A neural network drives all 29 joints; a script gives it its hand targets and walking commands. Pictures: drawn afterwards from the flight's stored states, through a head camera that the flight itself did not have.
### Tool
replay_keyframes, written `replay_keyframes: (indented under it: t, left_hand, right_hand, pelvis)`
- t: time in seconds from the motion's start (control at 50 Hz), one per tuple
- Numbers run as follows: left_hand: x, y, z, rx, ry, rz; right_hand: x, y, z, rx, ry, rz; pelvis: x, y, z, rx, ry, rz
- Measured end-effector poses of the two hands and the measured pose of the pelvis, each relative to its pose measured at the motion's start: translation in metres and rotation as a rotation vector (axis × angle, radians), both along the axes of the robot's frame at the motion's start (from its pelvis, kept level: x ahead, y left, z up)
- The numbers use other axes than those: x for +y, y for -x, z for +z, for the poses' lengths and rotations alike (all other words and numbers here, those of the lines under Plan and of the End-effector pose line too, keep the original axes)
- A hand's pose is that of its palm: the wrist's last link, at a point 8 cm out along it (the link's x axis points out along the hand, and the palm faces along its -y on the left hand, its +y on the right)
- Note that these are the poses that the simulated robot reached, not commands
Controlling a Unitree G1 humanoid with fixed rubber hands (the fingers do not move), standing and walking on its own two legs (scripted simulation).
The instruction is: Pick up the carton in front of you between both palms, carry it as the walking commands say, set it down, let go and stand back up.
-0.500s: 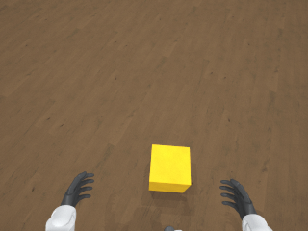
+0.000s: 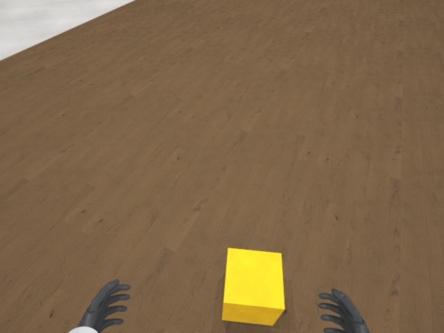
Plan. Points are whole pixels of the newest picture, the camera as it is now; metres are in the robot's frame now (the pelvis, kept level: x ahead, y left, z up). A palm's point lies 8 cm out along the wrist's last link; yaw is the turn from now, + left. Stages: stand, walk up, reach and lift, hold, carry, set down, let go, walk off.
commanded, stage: let go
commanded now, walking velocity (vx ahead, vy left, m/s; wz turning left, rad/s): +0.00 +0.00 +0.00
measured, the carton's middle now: (250, 287) +0.42 -0.12 -0.65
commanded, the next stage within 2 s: stand in 0.06 s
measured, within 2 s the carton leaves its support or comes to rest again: neither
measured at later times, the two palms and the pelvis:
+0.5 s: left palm out of the picture +0.13 +0.27 -0.09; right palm out of the picture +0.14 -0.30 -0.09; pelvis +0.01 -0.02 -0.01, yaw +2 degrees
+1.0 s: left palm out of the picture +0.10 +0.27 -0.09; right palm out of the picture +0.11 -0.32 -0.10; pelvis +0.00 -0.03 +0.00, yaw +2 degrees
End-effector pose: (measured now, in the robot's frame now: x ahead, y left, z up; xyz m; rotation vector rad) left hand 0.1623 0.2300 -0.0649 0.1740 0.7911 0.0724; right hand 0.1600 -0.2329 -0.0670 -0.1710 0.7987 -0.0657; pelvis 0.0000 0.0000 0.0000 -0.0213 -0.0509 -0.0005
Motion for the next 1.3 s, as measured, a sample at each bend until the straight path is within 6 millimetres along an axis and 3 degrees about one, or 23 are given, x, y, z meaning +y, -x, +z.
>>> replay_keyframes:
  t: [0.08, 0.22, 0.34, 0.66, 1.3]
  left_hand:
    - [-0.002, 0.004, -0.006, 0.008, -0.027, 0.011]
    - [0.028, 0.026, -0.022, 0.109, -0.162, 0.059]
    - [0.040, 0.034, -0.022, 0.146, -0.206, 0.083]
    - [0.034, 0.040, -0.026, 0.180, -0.195, 0.103]
    - [0.047, 0.078, -0.029, 0.279, -0.206, 0.117]
  right_hand:
    - [-0.011, 0.001, 0.000, 0.013, 0.045, -0.015]
    - [-0.051, 0.007, -0.014, 0.034, 0.150, -0.028]
    - [-0.067, 0.013, -0.022, 0.076, 0.178, -0.022]
    - [-0.076, 0.025, -0.027, 0.130, 0.194, -0.013]
    - [-0.091, 0.069, -0.032, 0.233, 0.217, -0.034]
  pelvis:
    - [-0.005, -0.001, -0.002, 0.015, -0.002, -0.002]
    - [-0.012, -0.001, -0.007, 0.051, -0.008, 0.013]
    - [-0.018, -0.004, -0.007, 0.056, -0.010, 0.024]
    - [-0.027, -0.005, -0.004, 0.041, -0.012, 0.033]
    - [-0.027, 0.014, 0.002, 0.012, -0.019, 0.020]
